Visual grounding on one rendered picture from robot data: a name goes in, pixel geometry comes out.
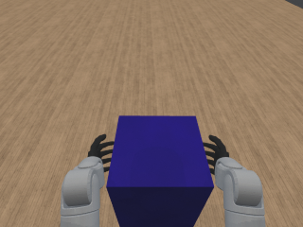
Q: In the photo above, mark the left robot forearm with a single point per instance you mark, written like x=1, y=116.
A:
x=80, y=194

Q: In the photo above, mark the right robot forearm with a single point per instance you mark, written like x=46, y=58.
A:
x=243, y=200

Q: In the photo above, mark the right robot hand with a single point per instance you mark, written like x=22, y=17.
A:
x=220, y=151

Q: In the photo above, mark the carton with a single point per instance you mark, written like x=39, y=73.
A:
x=159, y=174

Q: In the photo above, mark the left robot hand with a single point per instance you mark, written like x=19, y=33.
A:
x=95, y=150

